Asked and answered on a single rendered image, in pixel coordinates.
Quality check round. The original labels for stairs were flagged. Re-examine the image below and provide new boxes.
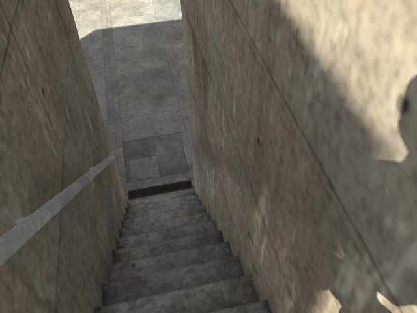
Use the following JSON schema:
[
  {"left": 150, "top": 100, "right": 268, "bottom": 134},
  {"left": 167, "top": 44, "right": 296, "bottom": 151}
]
[{"left": 94, "top": 190, "right": 271, "bottom": 313}]

